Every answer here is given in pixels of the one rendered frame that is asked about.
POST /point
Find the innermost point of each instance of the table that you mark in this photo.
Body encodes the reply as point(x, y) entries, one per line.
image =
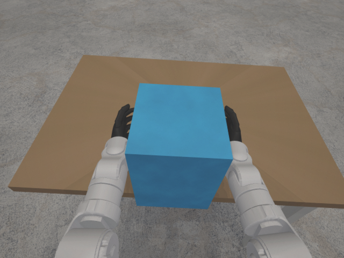
point(282, 139)

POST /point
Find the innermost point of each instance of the robot left forearm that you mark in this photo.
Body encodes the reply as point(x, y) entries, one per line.
point(100, 208)

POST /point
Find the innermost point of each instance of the robot right forearm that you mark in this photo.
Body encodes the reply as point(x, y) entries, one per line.
point(259, 214)

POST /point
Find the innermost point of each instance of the right robot hand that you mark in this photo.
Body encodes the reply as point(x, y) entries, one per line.
point(234, 131)

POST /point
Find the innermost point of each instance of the left robot upper arm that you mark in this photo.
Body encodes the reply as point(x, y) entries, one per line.
point(89, 243)

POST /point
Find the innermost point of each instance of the left robot hand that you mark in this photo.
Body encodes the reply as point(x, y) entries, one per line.
point(120, 127)

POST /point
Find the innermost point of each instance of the right robot upper arm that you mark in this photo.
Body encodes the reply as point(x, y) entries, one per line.
point(276, 245)

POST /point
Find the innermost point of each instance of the carton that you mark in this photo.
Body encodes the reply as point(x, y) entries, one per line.
point(178, 149)

